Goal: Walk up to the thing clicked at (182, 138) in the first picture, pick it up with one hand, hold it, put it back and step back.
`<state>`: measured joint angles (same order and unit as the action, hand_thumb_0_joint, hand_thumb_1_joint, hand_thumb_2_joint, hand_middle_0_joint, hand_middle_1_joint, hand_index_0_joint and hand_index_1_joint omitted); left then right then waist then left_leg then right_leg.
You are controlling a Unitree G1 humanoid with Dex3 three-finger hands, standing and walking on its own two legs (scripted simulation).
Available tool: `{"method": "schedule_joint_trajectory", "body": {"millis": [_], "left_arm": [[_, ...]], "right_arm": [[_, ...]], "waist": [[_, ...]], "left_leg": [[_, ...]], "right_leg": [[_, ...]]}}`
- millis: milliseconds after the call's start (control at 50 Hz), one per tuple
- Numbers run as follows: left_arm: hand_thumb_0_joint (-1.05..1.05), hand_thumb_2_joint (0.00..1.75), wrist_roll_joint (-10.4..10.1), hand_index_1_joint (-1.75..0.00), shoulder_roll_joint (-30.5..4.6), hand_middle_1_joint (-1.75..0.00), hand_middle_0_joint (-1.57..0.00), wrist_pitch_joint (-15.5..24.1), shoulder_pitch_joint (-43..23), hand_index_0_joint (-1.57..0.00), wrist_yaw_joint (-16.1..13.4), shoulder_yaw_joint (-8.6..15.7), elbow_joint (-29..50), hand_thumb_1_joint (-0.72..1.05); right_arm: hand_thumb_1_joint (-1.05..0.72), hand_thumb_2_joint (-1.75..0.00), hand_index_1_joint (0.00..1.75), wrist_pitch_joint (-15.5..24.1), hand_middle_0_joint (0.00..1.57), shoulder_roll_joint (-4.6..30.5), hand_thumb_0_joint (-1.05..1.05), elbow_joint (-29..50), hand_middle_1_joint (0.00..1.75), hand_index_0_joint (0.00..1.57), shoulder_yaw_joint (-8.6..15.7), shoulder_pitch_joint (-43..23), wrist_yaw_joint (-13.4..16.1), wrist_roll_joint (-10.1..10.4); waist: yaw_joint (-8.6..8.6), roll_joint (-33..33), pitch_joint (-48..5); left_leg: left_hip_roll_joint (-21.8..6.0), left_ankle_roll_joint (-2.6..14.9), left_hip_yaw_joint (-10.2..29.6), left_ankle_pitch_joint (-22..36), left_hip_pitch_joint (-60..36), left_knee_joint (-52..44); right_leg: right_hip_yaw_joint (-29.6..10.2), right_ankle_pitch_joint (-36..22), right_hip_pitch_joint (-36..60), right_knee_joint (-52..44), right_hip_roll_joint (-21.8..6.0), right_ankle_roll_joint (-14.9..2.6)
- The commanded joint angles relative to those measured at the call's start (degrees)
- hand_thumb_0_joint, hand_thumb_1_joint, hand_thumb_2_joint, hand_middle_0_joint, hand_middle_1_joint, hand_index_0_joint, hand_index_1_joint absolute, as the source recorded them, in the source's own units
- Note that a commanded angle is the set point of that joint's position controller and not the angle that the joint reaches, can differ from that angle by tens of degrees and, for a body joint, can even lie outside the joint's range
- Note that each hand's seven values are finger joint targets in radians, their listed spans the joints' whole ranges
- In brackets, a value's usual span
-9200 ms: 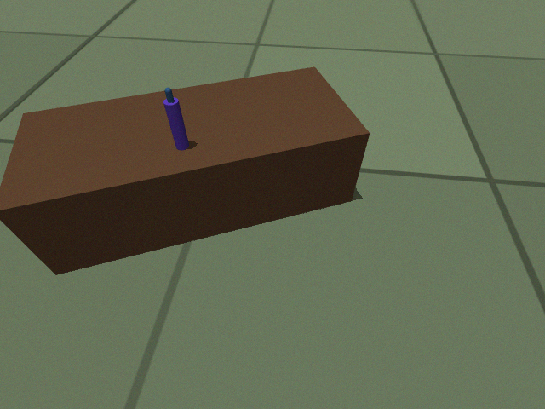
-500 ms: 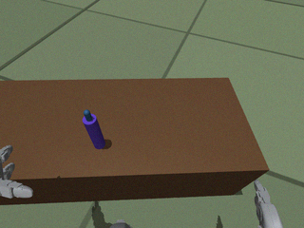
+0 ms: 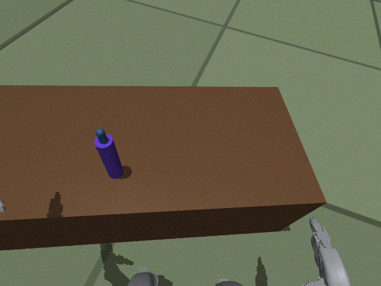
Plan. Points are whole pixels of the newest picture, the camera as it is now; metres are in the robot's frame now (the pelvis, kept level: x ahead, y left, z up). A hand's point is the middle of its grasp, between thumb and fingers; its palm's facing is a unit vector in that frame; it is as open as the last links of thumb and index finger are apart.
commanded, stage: go down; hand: left
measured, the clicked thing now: (108, 154) +0.51 +0.23 -0.18
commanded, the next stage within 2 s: approach in 0.54 s
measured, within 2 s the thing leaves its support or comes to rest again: neither
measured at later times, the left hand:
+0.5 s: hand out of the picture +0.36 +0.39 +0.04, palm faces +0.23 -0.97 -0.07, open 17.7 cm
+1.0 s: hand (26, 160) +0.40 +0.37 -0.03, palm faces +0.22 -0.97 +0.05, open 17.7 cm
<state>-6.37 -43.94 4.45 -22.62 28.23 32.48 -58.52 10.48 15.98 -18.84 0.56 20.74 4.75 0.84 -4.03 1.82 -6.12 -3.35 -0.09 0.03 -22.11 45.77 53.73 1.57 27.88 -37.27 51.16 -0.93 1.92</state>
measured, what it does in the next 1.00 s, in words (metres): stands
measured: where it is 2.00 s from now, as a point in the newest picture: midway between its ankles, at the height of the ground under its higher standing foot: outside the picture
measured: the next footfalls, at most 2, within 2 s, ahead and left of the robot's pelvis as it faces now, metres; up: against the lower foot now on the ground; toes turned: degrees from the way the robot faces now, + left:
none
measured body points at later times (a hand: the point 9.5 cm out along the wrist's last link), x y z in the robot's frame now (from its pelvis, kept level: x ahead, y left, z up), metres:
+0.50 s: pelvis +0.00 +0.01 +0.00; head +0.08 +0.05 +0.44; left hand +0.35 +0.44 +0.05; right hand +0.15 -0.25 -0.03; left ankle +0.04 +0.12 -0.69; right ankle -0.03 -0.14 -0.69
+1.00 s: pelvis -0.02 +0.01 -0.04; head +0.12 +0.07 +0.38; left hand +0.39 +0.42 -0.03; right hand +0.15 -0.25 -0.05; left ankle +0.04 +0.12 -0.69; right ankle -0.03 -0.14 -0.69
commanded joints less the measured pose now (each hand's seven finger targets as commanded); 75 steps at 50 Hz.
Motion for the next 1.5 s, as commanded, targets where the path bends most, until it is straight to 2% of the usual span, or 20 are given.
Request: {"method": "schedule_joint_trajectory", "body": {"millis": [0, 100, 180, 320, 360, 500, 620, 660, 720, 740, 820, 840, 880, 920, 980, 1100, 1180, 1240, 1380, 1480], "left_arm": [[0.0, 0.06, -1.65, -0.04, -23.09, -0.03, -0.05, 4.94, -15.74, -0.05, 0.45, 4.78, 9.29, -0.6], [0.0, 0.06, -1.96, -0.03, -22.41, -0.02, -0.05, 5.24, -14.24, -0.05, 0.71, 4.9, 7.99, -0.6], [0.0, 0.06, -1.81, -0.03, -24.14, -0.02, -0.05, 5.31, -14.53, -0.04, 0.72, 6.12, 8.48, -0.6], [0.0, 0.06, -1.42, -0.04, -25.1, -0.03, -0.05, 6.13, -17.26, -0.04, 0.36, 6.72, 9.91, -0.6], [0.0, 0.06, -1.68, -0.05, -25.41, -0.03, -0.05, 6.51, -18.92, -0.04, 0.53, 6.93, 9.14, -0.61], [0.0, 0.07, -1.39, -0.05, -25.39, -0.04, -0.05, 7.09, -21.59, -0.04, 1.27, 5.79, 5.12, -0.6], [0.0, 0.12, -1.63, -0.1, -27.61, -0.07, -0.05, 7.84, -24.04, -0.03, 1.61, 6.6, 4.06, -0.58], [0.0, 0.0, -1.82, -0.03, -28.64, -0.02, -0.06, 8.6, -24.88, -0.05, 1.8, 7.26, 2.9, -0.59], [0.0, 0.01, -2.7, -0.04, -24.86, -0.03, -0.06, 10.4, -25.15, -0.05, 2.61, 6.04, -1.17, -0.58], [0.0, 0.0, -3.23, -0.04, -23.9, -0.03, -0.06, 11.25, -24.99, -0.05, 2.66, 5.66, -2.51, -0.6], [0.0, 0.02, -5.22, -0.04, -21.99, -0.03, -0.05, 16.39, -25.15, -0.04, 2.96, 6.87, -4.07, -0.59], [0.0, 0.02, -5.89, -0.04, -20.06, -0.03, -0.05, 17.67, -24.41, -0.04, 3.02, 6.52, -4.89, -0.59], [0.0, 0.01, -6.53, -0.04, -21.63, -0.03, -0.05, 20.76, -26.64, -0.05, 2.37, 8.18, -1.4, -0.59], [0.0, 0.02, -7.42, -0.05, -17.08, -0.04, -0.05, 22.95, -24.48, -0.05, 2.14, 6.68, -5.1, -0.59], [0.0, 0.01, -6.9, -0.05, -20.96, -0.04, -0.06, 27.03, -26.13, -0.05, 0.63, 9.92, -1.2, -0.61], [0.0, 0.03, -5.15, -0.06, -20.58, -0.04, -0.07, 32.33, -27.16, -0.05, -1.9, 11.16, 0.67, -0.61], [0.0, 0.03, -3.12, -0.06, -21.44, -0.04, -0.07, 33.94, -28.38, -0.05, -3.36, 11.14, 0.17, -0.61], [0.0, 0.05, -2.81, -0.07, -17.18, -0.06, -0.06, 35.01, -28.42, -0.04, -4.14, 9.27, -0.86, -0.61], [0.0, 0.02, -1.47, -0.05, -15.04, -0.06, -0.05, 36.59, -30.19, -0.06, -7.34, 7.93, 1.55, -0.58], [0.0, 0.01, 0.6, -0.06, -15.83, -0.08, -0.06, 36.36, -31.88, -0.07, -11.75, 8.56, 7.15, -0.59]], "right_arm": [[0.54, -0.05, 0.05, 3.25, 0.05, 9.59, 0.0, 8.01, 0.05, 0.05, 4.76, 0.33, 0.52, 0.01], [0.54, -0.05, 0.05, 2.91, 0.05, 8.99, 0.0, 8.11, 0.05, 0.05, 3.77, 0.5, 0.12, -0.21], [0.54, -0.05, 0.05, 2.66, 0.05, 10.13, 0.0, 7.95, 0.05, 0.05, 5.1, 0.39, 0.05, -0.35], [0.53, -0.06, 0.05, 2.68, 0.05, 8.93, 0.0, 10.18, 0.05, 0.05, 3.95, -1.74, -0.24, -0.36], [0.53, -0.05, 0.05, 2.56, 0.05, 10.03, 0.0, 7.85, 0.05, 0.05, 5.32, 0.42, 0.06, -0.39], [0.54, -0.05, 0.05, 2.83, 0.05, 9.42, 0.0, 8.42, 0.05, 0.05, 4.48, -0.38, -0.22, -0.41], [0.55, -0.05, 0.05, 2.75, 0.05, 9.05, 0.0, 9.46, 0.05, 0.05, 3.47, -0.09, -0.41, -0.61], [0.57, -0.04, 0.05, 2.73, 0.05, 9.53, 0.0, 10.53, 0.05, 0.05, 3.84, -1.79, -0.32, -0.7], [0.57, -0.04, 0.05, 2.81, 0.05, 7.28, 0.0, 9.07, 0.05, 0.05, 1.4, -2.78, -0.89, -0.75], [0.57, -0.04, 0.05, 2.91, 0.05, 8.91, 0.0, 10.04, 0.05, 0.05, 3.05, -2.72, -0.81, -0.86], [0.58, -0.04, 0.05, 3.02, 0.05, 8.38, 0.0, 11.41, 0.05, 0.05, 2.58, -0.74, -1.54, -1.47], [0.58, -0.04, 0.05, 3.18, 0.05, 9.19, 0.0, 12.98, 0.05, 0.05, 3.53, -0.59, -1.66, -1.5], [0.58, -0.04, 0.05, 3.48, 0.05, 11.62, 0.0, 13.63, 0.05, 0.05, 6.31, -0.64, -1.87, -1.79], [0.57, -0.04, 0.05, 3.56, 0.05, 10.9, 0.0, 13.85, 0.05, 0.05, 5.89, -1.05, -2.33, -2.02], [0.55, -0.05, 0.05, 3.83, 0.05, 12.59, 0.0, 17.68, 0.05, 0.05, 7.88, 0.42, -2.51, -2.68], [0.52, -0.06, 0.05, 3.46, 0.05, 11.59, 0.0, 20.88, 0.05, 0.05, 7.88, 1.62, -4.12, -4.07], [0.5, -0.06, 0.05, 3.15, 0.05, 12.24, 0.0, 25.92, 0.05, 0.05, 8.63, 1.75, -4.96, -4.85], [0.5, -0.06, 0.05, 3.05, 0.05, 12.55, 0.0, 28.28, 0.05, 0.05, 9.6, 2.83, -5.61, -5.16], [0.54, -0.05, 0.05, 2.48, 0.05, 14.8, 0.0, 38.04, 0.05, 0.05, 13.5, 5.76, -6.84, -4.66], [0.53, -0.05, 0.05, 0.52, 0.05, 14.46, 0.0, 43.89, 0.05, 0.05, 14.15, 8.74, -7.79, -4.26]], "waist": [[0.63, -11.93, -18.01], [1.21, -12.12, -19.98], [1.08, -13.11, -22.01], [0.93, -14.11, -21.18], [-0.04, -13.88, -20.53], [-1.29, -13.56, -18.09], [-1.35, -13.35, -19.9], [-1.7, -12.56, -19.95], [-1.98, -12.28, -17.83], [-3.13, -11.18, -18.06], [-4.61, -9.68, -20.29], [-5.4, -8.4, -21.07], [-5.79, -11.2, -23.08], [-6.28, -9.86, -21.16], [-7.13, -12.69, -25.86], [-7.74, -21.47, -31.11], [-9.51, -24.81, -34.51], [-11.19, -25.5, -35.05], [-13.69, -26.11, -36.03], [-13.26, -27.7, -37.6]], "left_leg": [[0.97, 0.82, 1.56, 13.81, -21.72, -6.74], [0.62, 0.78, 1.7, 19.75, -22.95, -5.67], [-0.12, 0.66, 2.42, 25.85, -25.02, -4.79], [0.18, 0.51, 2.14, 20.53, -23.36, -5.58], [-0.17, 0.43, 2.58, 20.85, -23.72, -5.69], [0.28, 0.68, 2.09, 13.59, -20.6, -5.68], [0.57, 0.95, 1.74, 13.14, -19.7, -4.43], [0.81, 1.22, 1.4, 13.02, -18.05, -3.41], [0.23, 0.93, 2.73, 11.11, -15.22, -2.58], [0.1, 1.09, 2.63, 10.72, -14.78, -1.93], [0.29, 1.49, 2.43, 14.19, -12.12, 2.97], [0.25, 1.6, 2.55, 14.74, -12.02, 4.05], [0.07, 1.03, 3.18, 13.89, -12.31, 5.3], [-0.13, 1.01, 3.77, 13.17, -9.35, 7.17], [-0.21, 0.53, 4.38, 12.08, -8.81, 10.21], [-0.91, -0.75, 6.04, 20.85, -8.3, 16.65], [-1.24, -0.76, 6.55, 19.13, -5.62, 20.75], [-1.46, -0.67, 7.07, 17.81, -2.73, 23.56], [-1.49, -0.41, 7.74, 8.36, 4.05, 27.41], [-1.17, -0.5, 7.86, 1.98, 5.3, 27.62]], "right_leg": [[1.06, -13.31, -3.13, -6.57, 2.09, -2.47], [1.22, -16.36, -2.97, -5.96, 2.32, -2.44], [1.45, -18.54, -2.85, -5.53, 2.47, -2.31], [1.19, -15.92, -3.09, -5.84, 2.42, -2.48], [1.47, -15.85, -4.3, -5.48, 2.66, -2.54], [1.24, -12.32, -6.75, -5.81, 2.67, -2.65], [1.12, -12.37, -6.88, -5.5, 2.55, -2.59], [0.71, -13.15, -6.52, -5.13, 2.45, -2.33], [1.44, -10.06, -10.78, -3.11, 2.85, -2.73], [1.5, -9.73, -11.68, -2.7, 2.95, -2.74], [1.3, -13.11, -14.36, 0.31, 2.83, -2.49], [1.29, -13.68, -15.19, 0.93, 2.92, -2.37], [1.42, -12.3, -17.62, 3.04, 3.02, -2.72], [1.71, -10.76, -21.36, 5.03, 3.12, -2.93], [1.88, -9.84, -24.11, 8.39, 3.32, -3.07], [2.71, -11.8, -31.89, 16.33, 3.45, -3.6], [2.75, -10.42, -36.49, 20.68, 3.75, -4.02], [3.22, -9.59, -40.2, 24.01, 4.28, -4.3], [3.74, -4.9, -45.25, 28.85, 4.7, -4.55], [3.12, -1.74, -45.55, 30.34, 4.51, -4.13]]}}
